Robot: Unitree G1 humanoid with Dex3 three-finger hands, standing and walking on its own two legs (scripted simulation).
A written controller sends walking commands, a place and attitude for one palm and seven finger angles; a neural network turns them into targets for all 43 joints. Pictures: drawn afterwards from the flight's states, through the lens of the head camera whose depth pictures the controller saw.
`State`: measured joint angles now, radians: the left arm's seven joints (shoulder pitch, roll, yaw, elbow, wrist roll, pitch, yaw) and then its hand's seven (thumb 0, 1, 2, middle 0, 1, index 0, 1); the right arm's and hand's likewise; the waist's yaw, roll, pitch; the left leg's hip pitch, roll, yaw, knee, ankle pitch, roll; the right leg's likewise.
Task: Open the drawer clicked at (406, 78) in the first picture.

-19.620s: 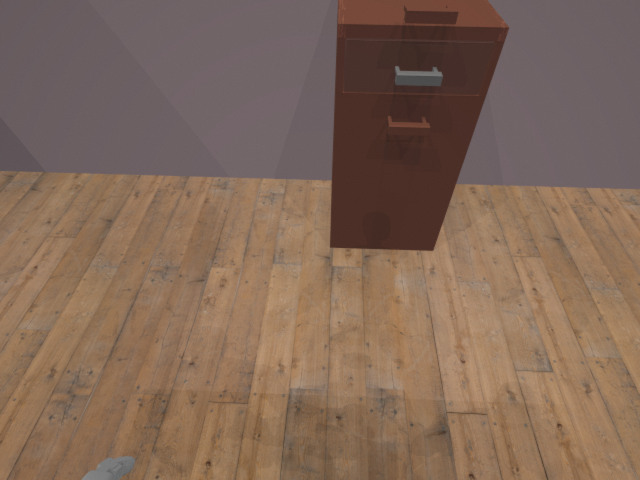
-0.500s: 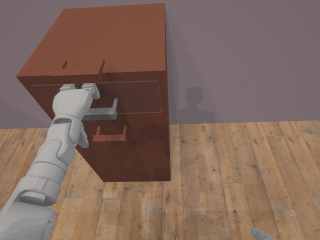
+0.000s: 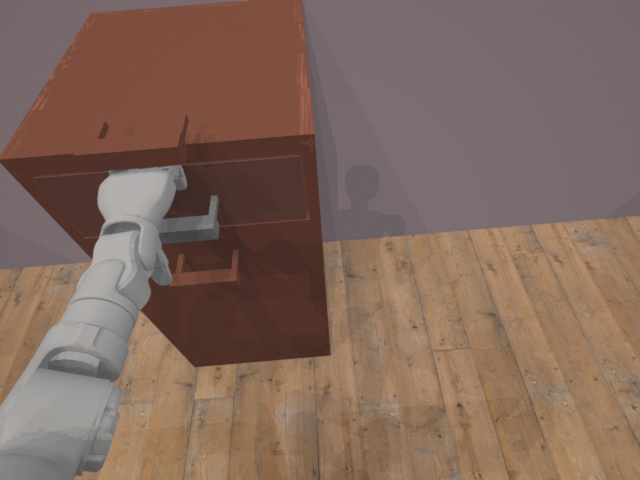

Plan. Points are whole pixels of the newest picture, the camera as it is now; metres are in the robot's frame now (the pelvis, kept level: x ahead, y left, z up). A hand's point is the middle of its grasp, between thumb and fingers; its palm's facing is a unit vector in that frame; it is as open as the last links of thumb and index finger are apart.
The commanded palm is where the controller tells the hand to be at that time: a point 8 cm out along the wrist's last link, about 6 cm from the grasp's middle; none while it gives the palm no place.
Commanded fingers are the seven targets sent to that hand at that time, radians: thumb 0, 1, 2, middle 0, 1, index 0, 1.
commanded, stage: move the hooked fingers above the handle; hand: left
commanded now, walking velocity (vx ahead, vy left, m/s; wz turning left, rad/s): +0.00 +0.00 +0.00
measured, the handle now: (179, 217) +0.49 +0.22 +0.01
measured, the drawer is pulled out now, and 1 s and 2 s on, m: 0.00 0.00 0.00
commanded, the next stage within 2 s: none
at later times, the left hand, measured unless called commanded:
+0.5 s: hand (140, 228) +0.42 +0.24 +0.08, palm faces -0.02 -0.03 -1.00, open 13.8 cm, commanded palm +0.40 +0.23 +0.14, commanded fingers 0.00 -0.50 0.30 -0.30 -1.20 -0.30 -1.20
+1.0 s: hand (135, 227) +0.42 +0.25 +0.08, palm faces -0.06 -0.03 -1.00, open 13.8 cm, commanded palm +0.41 +0.24 +0.14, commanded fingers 0.00 -0.50 0.30 -0.30 -1.20 -0.30 -1.20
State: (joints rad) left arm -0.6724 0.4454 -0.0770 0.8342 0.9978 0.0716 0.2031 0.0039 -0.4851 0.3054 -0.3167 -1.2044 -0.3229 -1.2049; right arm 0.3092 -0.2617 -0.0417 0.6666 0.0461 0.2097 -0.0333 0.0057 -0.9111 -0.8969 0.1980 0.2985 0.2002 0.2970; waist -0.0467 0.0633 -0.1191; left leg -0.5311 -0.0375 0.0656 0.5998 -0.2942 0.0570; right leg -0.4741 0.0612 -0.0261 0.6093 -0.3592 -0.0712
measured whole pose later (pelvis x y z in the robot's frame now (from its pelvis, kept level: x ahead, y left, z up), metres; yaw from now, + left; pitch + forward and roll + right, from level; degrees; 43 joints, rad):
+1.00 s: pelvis +0.00 -0.01 +0.00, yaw +1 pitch +11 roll +0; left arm -0.63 0.49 -0.08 0.78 0.97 0.06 0.12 0.00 -0.49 0.31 -0.32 -1.20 -0.32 -1.20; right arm 0.29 -0.26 -0.03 0.66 0.05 0.21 -0.05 0.01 -0.91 -0.90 0.20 0.30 0.20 0.30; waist -0.03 0.06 -0.11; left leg -0.48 -0.04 0.05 0.57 -0.28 0.05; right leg -0.41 0.07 -0.04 0.57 -0.35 -0.08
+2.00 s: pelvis +0.00 +0.00 +0.00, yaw +2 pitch +11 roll +0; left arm -0.67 0.47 -0.16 0.79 0.96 0.09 0.10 0.00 -0.49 0.31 -0.32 -1.20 -0.32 -1.20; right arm 0.28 -0.25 -0.03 0.67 0.06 0.20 -0.06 0.01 -0.91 -0.90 0.20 0.30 0.20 0.30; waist -0.03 0.05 -0.11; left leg -0.47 -0.05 0.03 0.57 -0.29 0.06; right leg -0.39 0.06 -0.05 0.56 -0.35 -0.07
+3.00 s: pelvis +0.00 +0.00 +0.00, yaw +2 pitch +11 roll +0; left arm -0.71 0.46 -0.17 0.82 0.95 0.07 0.09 0.00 -0.49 0.31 -0.32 -1.20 -0.32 -1.20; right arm 0.30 -0.26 -0.03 0.68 0.06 0.19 -0.07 0.01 -0.91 -0.90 0.20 0.30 0.20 0.30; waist -0.04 0.06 -0.10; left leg -0.49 -0.04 0.02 0.58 -0.28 0.05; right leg -0.41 0.06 -0.06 0.56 -0.35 -0.08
